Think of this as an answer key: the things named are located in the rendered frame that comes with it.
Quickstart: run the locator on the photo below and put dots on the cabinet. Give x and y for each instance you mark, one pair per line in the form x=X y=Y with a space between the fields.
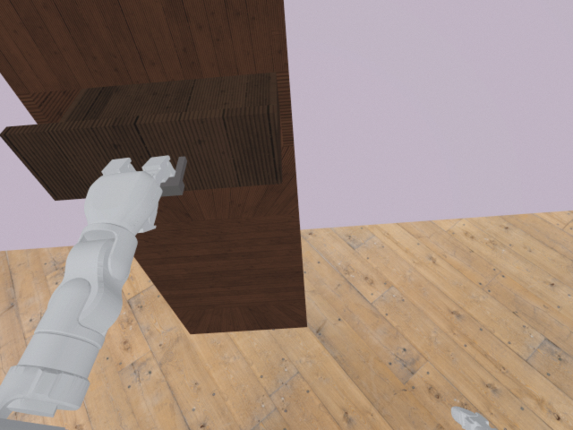
x=225 y=259

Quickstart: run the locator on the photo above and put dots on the handle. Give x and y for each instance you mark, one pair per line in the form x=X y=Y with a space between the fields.
x=175 y=185

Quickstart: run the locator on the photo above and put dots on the robot left hand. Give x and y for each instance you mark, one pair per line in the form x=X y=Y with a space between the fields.
x=126 y=197

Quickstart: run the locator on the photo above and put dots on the robot right hand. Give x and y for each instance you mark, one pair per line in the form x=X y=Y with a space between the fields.
x=470 y=420

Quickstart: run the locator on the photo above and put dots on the robot left forearm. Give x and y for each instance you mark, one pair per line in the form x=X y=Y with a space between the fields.
x=54 y=369

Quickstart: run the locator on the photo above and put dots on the drawer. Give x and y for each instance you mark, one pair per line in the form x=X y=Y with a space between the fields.
x=228 y=128

